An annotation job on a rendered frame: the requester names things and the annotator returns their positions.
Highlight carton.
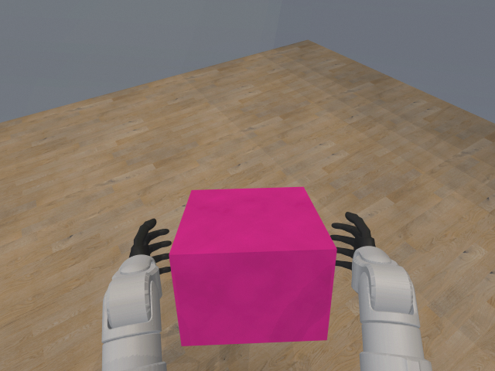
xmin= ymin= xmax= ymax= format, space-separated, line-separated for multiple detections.
xmin=169 ymin=187 xmax=337 ymax=346

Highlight robot left hand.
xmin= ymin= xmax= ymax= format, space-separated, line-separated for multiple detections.
xmin=129 ymin=219 xmax=172 ymax=274

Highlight right robot forearm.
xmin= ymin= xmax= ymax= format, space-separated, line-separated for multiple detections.
xmin=351 ymin=246 xmax=432 ymax=371

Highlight left robot forearm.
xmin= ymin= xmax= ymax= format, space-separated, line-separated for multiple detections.
xmin=101 ymin=254 xmax=167 ymax=371

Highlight robot right hand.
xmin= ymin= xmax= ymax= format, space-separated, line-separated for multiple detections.
xmin=330 ymin=212 xmax=376 ymax=270

